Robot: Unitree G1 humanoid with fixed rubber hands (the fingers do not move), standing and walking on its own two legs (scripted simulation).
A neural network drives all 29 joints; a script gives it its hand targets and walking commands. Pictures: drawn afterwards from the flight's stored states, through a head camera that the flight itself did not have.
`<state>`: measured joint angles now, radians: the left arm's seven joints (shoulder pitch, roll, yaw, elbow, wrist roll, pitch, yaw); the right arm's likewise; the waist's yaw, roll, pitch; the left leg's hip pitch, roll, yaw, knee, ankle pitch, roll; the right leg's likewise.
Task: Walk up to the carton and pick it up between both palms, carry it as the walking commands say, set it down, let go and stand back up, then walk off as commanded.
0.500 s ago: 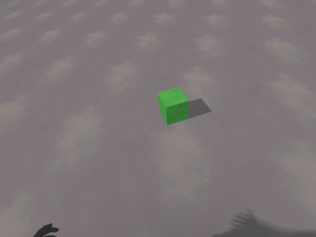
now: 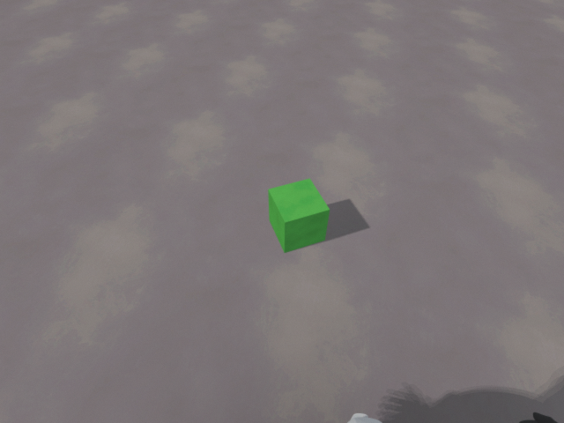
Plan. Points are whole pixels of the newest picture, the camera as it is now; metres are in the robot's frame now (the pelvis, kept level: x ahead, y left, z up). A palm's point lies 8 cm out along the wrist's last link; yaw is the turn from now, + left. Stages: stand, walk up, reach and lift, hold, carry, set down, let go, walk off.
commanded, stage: walk up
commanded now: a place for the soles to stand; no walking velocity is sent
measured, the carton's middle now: (297, 215) +1.06 -0.05 -0.67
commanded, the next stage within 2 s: none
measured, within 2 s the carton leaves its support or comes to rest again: neither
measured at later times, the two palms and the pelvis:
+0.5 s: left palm (82, 353) +0.26 +0.34 -0.08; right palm (500, 314) +0.32 -0.35 -0.08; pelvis +0.20 -0.01 -0.01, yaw +1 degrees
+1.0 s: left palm (123, 250) +0.44 +0.33 -0.06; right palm (462, 240) +0.49 -0.35 -0.09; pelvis +0.38 -0.02 -0.01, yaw +2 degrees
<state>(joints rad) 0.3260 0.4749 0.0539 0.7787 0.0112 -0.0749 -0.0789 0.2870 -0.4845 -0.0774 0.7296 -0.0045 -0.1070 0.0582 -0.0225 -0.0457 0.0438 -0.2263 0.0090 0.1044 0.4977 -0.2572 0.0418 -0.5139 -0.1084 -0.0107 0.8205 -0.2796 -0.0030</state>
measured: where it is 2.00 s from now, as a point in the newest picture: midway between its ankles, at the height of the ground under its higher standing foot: (291, 328)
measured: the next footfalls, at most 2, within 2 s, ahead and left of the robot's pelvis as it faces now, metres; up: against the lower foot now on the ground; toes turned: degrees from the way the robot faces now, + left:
right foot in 0.14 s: +0.21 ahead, -0.15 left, +0.00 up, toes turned -4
left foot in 0.48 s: +0.33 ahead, +0.12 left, +0.00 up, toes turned +5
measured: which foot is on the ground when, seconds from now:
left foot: down 0.00-0.16, up 0.18-0.46, down 0.48-0.80, up 0.82-1.00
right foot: up 0.00-0.12, down 0.14-0.48, up 0.50-0.76, down 0.78-1.00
